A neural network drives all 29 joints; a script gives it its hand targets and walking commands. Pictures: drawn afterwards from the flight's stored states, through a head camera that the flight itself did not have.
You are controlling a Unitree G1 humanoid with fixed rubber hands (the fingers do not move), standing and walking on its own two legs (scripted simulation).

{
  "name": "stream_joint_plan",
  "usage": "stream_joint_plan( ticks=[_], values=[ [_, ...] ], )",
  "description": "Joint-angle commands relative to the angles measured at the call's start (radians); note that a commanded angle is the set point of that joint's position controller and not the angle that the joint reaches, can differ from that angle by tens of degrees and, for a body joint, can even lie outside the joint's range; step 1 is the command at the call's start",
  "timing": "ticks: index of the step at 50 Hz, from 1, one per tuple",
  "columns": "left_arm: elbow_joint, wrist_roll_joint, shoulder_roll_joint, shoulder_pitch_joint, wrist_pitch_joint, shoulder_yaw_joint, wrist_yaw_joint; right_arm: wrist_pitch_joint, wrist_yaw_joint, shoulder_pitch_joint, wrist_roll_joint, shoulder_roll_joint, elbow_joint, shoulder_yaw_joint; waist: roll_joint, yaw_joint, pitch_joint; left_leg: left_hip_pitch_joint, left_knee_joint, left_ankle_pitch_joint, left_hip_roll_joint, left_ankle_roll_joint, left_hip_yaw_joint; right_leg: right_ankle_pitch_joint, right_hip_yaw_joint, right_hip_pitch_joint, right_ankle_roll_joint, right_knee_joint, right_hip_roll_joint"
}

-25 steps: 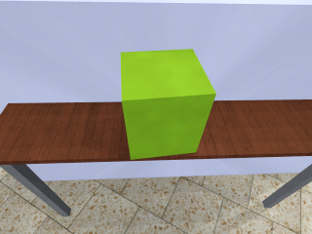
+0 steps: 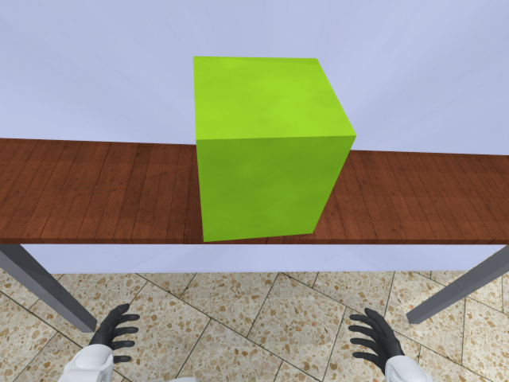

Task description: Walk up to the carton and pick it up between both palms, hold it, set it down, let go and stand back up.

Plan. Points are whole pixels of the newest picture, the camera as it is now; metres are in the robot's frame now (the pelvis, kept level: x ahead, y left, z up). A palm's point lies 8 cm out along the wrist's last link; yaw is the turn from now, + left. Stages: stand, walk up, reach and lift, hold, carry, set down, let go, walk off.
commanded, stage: reach and lift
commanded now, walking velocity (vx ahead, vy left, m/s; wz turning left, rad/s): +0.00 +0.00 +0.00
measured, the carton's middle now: (258, 153) +0.47 -0.01 +0.08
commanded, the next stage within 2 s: none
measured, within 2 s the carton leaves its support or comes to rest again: neither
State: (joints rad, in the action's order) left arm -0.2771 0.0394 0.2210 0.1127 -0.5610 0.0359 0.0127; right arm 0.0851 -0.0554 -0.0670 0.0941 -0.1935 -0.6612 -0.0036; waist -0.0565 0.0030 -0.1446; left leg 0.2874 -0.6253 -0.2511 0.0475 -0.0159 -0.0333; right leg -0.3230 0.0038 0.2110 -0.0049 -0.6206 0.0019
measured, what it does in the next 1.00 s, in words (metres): shifts its weight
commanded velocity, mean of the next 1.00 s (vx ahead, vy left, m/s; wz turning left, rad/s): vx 0.00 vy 0.00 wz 0.00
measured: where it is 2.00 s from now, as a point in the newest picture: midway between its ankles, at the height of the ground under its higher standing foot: outside the picture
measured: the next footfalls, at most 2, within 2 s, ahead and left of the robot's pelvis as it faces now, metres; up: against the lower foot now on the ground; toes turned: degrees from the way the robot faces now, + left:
none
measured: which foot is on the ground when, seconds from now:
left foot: down 0.00-1.00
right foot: down 0.00-1.00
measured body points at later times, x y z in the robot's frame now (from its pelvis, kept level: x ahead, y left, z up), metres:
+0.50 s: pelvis +0.04 -0.01 +0.02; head +0.05 -0.01 +0.47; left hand +0.20 +0.23 -0.05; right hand +0.19 -0.23 -0.05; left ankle +0.06 +0.13 -0.73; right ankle +0.01 -0.12 -0.73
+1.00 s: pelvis +0.05 -0.01 +0.03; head +0.05 +0.00 +0.47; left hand +0.22 +0.22 +0.01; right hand +0.23 -0.22 +0.00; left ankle +0.06 +0.13 -0.73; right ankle +0.01 -0.12 -0.73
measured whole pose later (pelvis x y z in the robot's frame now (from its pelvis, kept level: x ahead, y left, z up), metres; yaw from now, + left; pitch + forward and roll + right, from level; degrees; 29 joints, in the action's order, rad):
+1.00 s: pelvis +0.05 -0.01 +0.03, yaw -1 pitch -1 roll +0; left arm -0.01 -0.11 0.20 0.43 -0.13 0.00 0.10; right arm -0.06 -0.06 -0.41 0.18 -0.22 -0.18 0.01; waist -0.03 -0.05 -0.02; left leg 0.11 -0.28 -0.14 0.04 -0.03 -0.06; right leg -0.21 -0.01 0.04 0.00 -0.27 0.00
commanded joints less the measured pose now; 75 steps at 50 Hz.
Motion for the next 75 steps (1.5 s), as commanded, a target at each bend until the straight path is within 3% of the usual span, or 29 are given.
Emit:
stream_joint_plan(
  ticks=[1, 4, 8, 14, 19, 24, 31, 36, 43, 56, 67, 75],
  values=[
    [0.065, 0.015, 0.106, 0.088, -0.007, 0.047, 0.021, 0.014, 0.009, -0.043, -0.031, -0.188, 0.157, -0.080, 0.102, -0.020, 0.096, -0.248, 0.216, 0.067, -0.047, -0.046, -0.042, 0.077, 0.076, 0.103, 0.024, 0.235, 0.037],
    [0.071, 0.000, 0.125, -0.021, 0.047, 0.046, 0.031, 0.024, -0.003, -0.006, -0.078, -0.131, 0.248, -0.086, 0.097, -0.031, 0.012, -0.190, 0.262, -0.045, -0.049, -0.027, -0.071, -0.021, 0.049, 0.132, 0.020, 0.284, 0.014],
    [0.153, -0.040, 0.140, -0.080, 0.137, 0.052, 0.051, 0.016, -0.015, -0.038, -0.086, -0.087, 0.359, -0.088, 0.102, -0.036, 0.097, -0.215, 0.277, -0.024, -0.040, -0.015, -0.078, -0.006, 0.022, 0.129, 0.011, 0.308, 0.003],
    [0.156, -0.113, 0.139, 0.051, 0.251, 0.045, 0.049, -0.036, 0.015, -0.170, -0.088, -0.064, 0.407, -0.072, 0.007, -0.011, 0.241, -0.297, 0.260, 0.146, -0.053, -0.003, -0.068, 0.245, -0.006, 0.064, -0.025, 0.318, -0.012],
    [0.105, -0.130, 0.148, 0.154, 0.327, 0.062, 0.021, -0.107, 0.043, -0.220, -0.080, -0.073, 0.421, -0.057, -0.028, -0.028, 0.247, -0.301, 0.281, 0.251, -0.068, -0.001, -0.062, 0.369, -0.006, -0.013, -0.044, 0.334, -0.005],
    [0.138, -0.119, 0.137, 0.169, 0.377, 0.064, 0.022, -0.154, 0.044, -0.227, -0.063, -0.077, 0.440, -0.052, 0.017, -0.053, 0.214, -0.342, 0.306, 0.321, -0.067, -0.012, -0.061, 0.301, 0.007, -0.004, -0.026, 0.371, 0.015],
    [0.258, -0.117, 0.102, 0.170, 0.430, 0.028, 0.059, -0.185, 0.016, -0.238, -0.013, -0.096, 0.489, -0.056, 0.082, -0.056, 0.186, -0.392, 0.309, 0.381, -0.054, -0.028, -0.049, 0.238, 0.009, 0.044, 0.014, 0.403, 0.025],
    [0.347, -0.109, 0.078, 0.221, 0.445, 0.014, 0.080, -0.189, 0.001, -0.281, 0.041, -0.123, 0.512, -0.048, 0.099, -0.048, 0.198, -0.426, 0.303, 0.444, -0.051, -0.036, -0.033, 0.282, 0.003, 0.033, 0.026, 0.413, 0.029],
    [0.426, -0.121, 0.060, 0.284, 0.473, 0.014, 0.082, -0.207, 0.000, -0.312, 0.083, -0.159, 0.603, -0.049, 0.056, -0.046, 0.220, -0.427, 0.298, 0.509, -0.060, -0.034, -0.024, 0.377, -0.004, 0.001, 0.018, 0.412, 0.034],
    [0.541, -0.186, 0.042, 0.163, 0.454, -0.022, 0.120, -0.142, 0.009, -0.217, 0.123, -0.157, 0.798, -0.077, 0.031, -0.060, 0.198, -0.369, 0.341, 0.308, -0.046, -0.011, -0.032, 0.176, -0.027, 0.055, 0.027, 0.415, 0.023],
    [0.640, -0.195, 0.030, 0.049, 0.394, 0.004, 0.132, -0.106, 0.036, -0.101, 0.178, -0.176, 0.889, -0.069, 0.048, -0.079, 0.243, -0.388, 0.335, 0.295, -0.048, -0.012, -0.030, 0.180, -0.043, 0.056, 0.024, 0.395, 0.023],
    [0.648, -0.215, 0.029, -0.075, 0.322, 0.028, 0.122, -0.054, 0.062, 0.018, 0.189, -0.192, 0.894, -0.072, 0.017, -0.061, 0.234, -0.373, 0.346, 0.242, -0.050, 0.002, -0.025, 0.162, -0.056, 0.057, 0.016, 0.395, 0.019]
  ],
)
